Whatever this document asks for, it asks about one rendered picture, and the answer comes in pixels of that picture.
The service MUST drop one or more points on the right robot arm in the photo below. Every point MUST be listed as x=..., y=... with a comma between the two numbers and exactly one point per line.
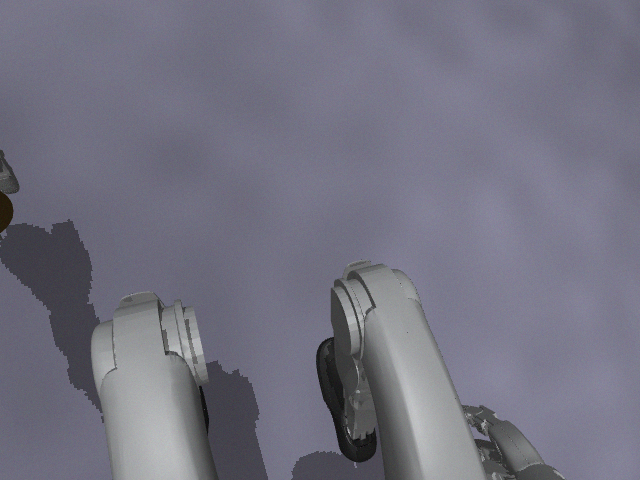
x=540, y=472

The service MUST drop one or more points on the right robot foot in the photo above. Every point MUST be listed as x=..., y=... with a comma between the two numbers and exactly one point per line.
x=332, y=391

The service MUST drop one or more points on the tin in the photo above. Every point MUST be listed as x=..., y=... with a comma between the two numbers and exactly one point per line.
x=6, y=211

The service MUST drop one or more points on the left robot hand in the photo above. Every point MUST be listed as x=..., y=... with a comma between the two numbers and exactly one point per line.
x=8, y=180

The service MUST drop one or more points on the right robot hand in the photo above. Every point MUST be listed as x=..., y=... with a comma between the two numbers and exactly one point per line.
x=509, y=451

